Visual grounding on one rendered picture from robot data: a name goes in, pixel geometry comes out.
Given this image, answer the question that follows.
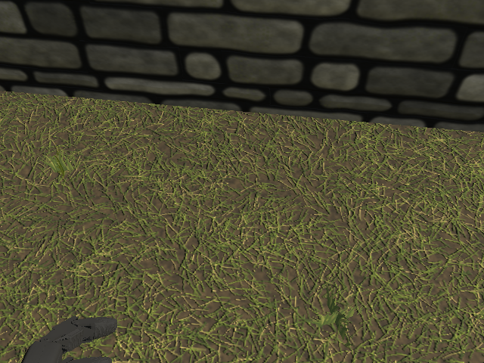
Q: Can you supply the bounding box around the robot left hand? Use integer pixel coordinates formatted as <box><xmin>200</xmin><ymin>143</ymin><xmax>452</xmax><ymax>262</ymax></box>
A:
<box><xmin>21</xmin><ymin>316</ymin><xmax>117</xmax><ymax>363</ymax></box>

